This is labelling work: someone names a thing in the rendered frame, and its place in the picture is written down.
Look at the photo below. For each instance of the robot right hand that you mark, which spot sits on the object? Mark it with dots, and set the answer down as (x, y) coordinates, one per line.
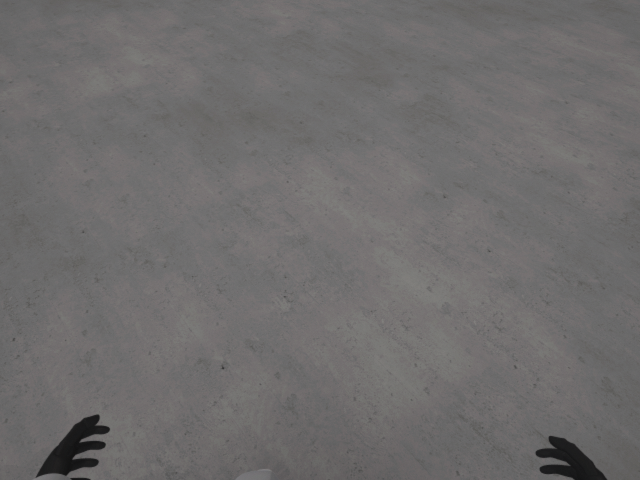
(581, 467)

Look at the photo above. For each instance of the robot left hand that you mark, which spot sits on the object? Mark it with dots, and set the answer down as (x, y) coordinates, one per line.
(60, 460)

